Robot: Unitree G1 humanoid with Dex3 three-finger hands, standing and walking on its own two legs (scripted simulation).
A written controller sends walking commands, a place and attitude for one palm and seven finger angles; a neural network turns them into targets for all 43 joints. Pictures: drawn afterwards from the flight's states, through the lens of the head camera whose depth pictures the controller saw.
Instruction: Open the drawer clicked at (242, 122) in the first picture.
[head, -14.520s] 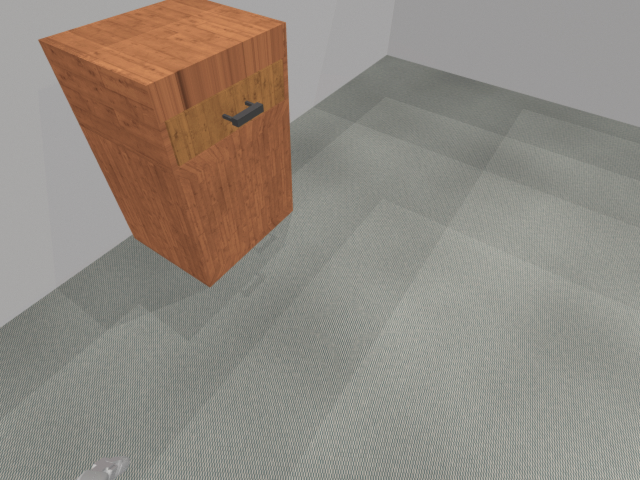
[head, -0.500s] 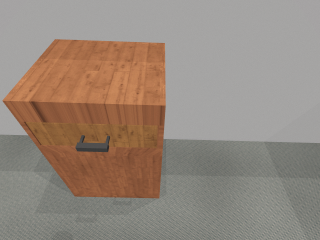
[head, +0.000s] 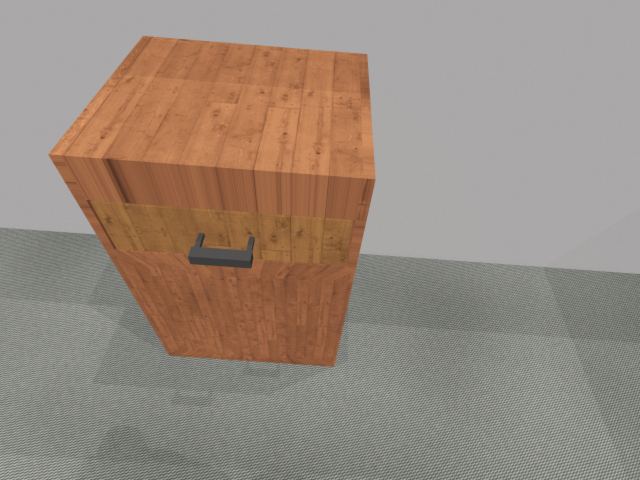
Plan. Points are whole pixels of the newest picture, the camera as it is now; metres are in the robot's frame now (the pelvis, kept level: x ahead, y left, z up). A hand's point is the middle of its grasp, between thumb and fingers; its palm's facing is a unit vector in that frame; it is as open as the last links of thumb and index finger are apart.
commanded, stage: come to a stop and stand still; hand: left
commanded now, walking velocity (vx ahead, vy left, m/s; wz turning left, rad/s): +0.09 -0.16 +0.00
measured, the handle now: (223, 248) +0.52 +0.23 -0.13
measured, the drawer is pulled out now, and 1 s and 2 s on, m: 0.00 0.00 0.00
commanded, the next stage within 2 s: look again from close up in 1.20 s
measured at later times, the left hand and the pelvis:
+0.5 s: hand out of the picture +0.02 +0.14 -0.16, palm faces -0.01 -0.98 -0.19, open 7.3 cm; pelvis +0.01 -0.03 +0.01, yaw -1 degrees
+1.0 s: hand out of the picture -0.01 +0.08 -0.16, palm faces +0.05 -0.98 -0.17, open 7.4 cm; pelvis +0.04 -0.07 +0.01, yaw -1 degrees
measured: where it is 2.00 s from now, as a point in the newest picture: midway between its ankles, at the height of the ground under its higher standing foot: outside the picture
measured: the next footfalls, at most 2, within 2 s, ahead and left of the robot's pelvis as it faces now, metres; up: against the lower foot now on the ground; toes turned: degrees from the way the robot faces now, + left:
right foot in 0.34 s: +0.05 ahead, -0.10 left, +0.00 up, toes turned +1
